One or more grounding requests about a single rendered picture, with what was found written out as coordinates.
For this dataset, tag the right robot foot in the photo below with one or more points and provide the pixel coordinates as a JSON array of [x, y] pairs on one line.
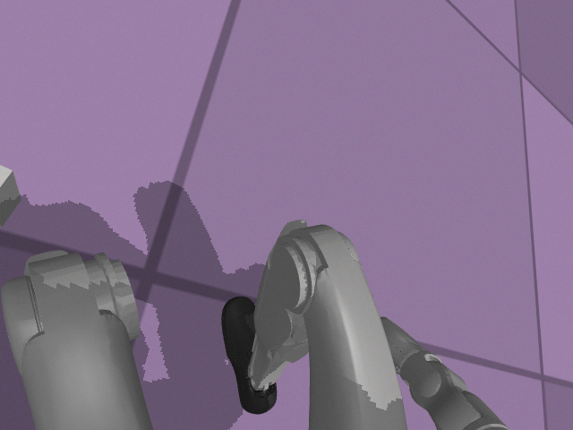
[[238, 331]]

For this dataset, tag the carton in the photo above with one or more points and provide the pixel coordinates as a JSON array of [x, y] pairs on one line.
[[9, 194]]

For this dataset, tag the right robot hand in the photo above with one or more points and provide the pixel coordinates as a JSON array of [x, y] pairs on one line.
[[401, 344]]

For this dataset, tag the right robot arm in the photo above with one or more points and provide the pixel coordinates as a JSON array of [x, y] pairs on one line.
[[445, 396]]

